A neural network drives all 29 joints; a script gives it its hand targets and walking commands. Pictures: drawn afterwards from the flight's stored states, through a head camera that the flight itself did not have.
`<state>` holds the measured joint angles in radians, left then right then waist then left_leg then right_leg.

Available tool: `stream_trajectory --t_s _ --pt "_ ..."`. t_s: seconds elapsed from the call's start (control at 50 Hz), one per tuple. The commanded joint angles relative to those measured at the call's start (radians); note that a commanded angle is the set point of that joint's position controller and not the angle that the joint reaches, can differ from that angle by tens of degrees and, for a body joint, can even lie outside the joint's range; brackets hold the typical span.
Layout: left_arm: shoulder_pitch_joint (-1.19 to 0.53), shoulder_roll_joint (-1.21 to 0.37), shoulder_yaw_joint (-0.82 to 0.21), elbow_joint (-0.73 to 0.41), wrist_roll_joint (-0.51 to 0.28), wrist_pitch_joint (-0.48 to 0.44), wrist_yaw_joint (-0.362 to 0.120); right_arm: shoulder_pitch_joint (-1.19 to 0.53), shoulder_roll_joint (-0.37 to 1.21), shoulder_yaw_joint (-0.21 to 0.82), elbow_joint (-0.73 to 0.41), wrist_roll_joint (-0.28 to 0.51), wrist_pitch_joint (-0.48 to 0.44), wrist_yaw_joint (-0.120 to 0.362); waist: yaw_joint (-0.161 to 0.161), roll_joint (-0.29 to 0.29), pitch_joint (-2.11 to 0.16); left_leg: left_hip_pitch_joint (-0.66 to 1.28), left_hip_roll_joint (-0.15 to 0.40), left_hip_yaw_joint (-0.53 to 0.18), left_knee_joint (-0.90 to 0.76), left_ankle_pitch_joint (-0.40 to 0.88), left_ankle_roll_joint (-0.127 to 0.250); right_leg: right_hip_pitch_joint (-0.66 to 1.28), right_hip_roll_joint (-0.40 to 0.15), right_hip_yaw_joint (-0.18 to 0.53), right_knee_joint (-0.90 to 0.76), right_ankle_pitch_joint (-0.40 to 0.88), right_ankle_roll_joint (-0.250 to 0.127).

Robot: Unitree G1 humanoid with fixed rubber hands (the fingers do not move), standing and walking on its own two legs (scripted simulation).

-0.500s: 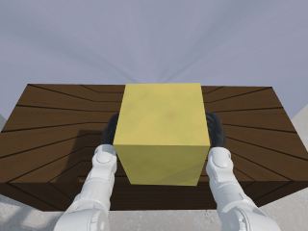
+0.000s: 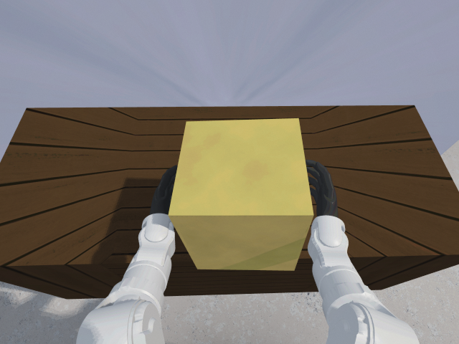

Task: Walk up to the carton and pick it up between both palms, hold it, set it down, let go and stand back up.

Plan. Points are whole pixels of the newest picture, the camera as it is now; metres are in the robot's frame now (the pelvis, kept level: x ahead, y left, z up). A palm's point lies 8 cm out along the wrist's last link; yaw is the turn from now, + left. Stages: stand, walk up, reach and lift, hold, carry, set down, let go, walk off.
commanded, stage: set down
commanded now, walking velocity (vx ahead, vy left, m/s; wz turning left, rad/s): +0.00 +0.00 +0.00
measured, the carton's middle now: (243, 200) +0.40 -0.01 -0.05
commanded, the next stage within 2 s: none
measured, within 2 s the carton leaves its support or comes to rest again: rests again in 1.04 s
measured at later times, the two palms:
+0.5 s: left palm (166, 212) +0.38 +0.14 -0.06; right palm (321, 213) +0.37 -0.15 -0.04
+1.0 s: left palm (168, 215) +0.37 +0.14 -0.06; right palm (322, 220) +0.36 -0.16 -0.05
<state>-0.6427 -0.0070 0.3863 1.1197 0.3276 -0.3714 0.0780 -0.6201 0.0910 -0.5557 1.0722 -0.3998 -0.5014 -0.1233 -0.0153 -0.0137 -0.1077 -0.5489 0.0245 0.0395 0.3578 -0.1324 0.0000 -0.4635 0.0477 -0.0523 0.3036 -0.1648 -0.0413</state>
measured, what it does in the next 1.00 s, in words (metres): stands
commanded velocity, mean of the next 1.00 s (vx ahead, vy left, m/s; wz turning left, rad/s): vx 0.00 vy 0.00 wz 0.00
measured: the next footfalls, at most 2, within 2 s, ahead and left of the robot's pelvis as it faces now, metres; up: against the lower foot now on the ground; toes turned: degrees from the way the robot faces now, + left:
none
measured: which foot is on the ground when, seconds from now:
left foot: down 0.00-1.00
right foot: down 0.00-1.00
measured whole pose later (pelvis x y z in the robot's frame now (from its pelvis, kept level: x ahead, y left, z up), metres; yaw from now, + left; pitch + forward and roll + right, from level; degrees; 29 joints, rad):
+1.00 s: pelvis -0.03 +0.00 -0.03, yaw -1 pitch +25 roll -1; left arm -0.80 0.05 0.41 1.40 0.25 -0.58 0.10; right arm -0.74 0.04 -0.65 1.24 -0.43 -0.61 -0.12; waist -0.02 0.01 -0.18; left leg -0.88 0.03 0.04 0.67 -0.23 0.01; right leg -0.82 0.04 -0.06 0.67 -0.29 -0.04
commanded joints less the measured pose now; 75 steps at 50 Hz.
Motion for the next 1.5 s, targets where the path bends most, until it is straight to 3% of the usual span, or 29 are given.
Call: stream_trajectory --t_s 0.0,0.3,0.86,1.26,1.4,1.48 --pt "-0.647 -0.585 -0.244 -0.143 0.062 -0.144 -0.072 -0.522 0.597 0.299 0.022 -0.134 -0.071 0.153 -0.001 0.043 -0.780 0.291 0.020 0.027 0.085 0.436 -0.052 0.300 -0.060 -0.015 0.108 0.639 0.058" --pt "-0.659 -0.583 -0.243 -0.051 0.050 -0.223 -0.062 -0.513 0.604 0.295 0.086 -0.154 -0.109 0.157 -0.009 0.054 -0.873 0.207 0.027 0.016 0.166 0.453 -0.053 0.192 -0.059 -0.018 0.182 0.659 0.054" --pt "-0.729 -0.454 -0.158 0.165 0.023 -0.270 -0.071 -0.586 0.555 0.192 0.277 -0.178 -0.102 0.162 -0.011 0.025 -0.724 -0.001 0.010 0.026 0.286 0.106 -0.015 -0.033 -0.048 -0.001 0.311 0.244 0.036" --pt "-0.709 -0.389 -0.121 0.277 0.024 -0.280 -0.076 -0.621 0.515 0.179 0.293 -0.174 -0.105 0.166 0.009 0.026 -0.678 -0.067 0.006 0.024 0.360 0.020 -0.001 -0.152 -0.052 0.004 0.368 0.093 0.028" --pt "-0.703 -0.343 -0.118 0.268 0.022 -0.277 -0.077 -0.622 0.446 0.155 0.262 -0.169 -0.091 0.174 0.014 0.043 -0.704 -0.013 0.001 0.039 0.369 0.050 -0.015 -0.147 -0.045 0.005 0.367 0.084 0.026" --pt "-0.686 -0.181 -0.071 0.252 -0.009 -0.269 -0.048 -0.607 0.281 0.134 0.233 -0.117 -0.084 0.145 0.019 0.037 -0.734 -0.017 -0.003 0.049 0.372 0.086 -0.017 -0.110 -0.041 0.016 0.378 0.139 0.035"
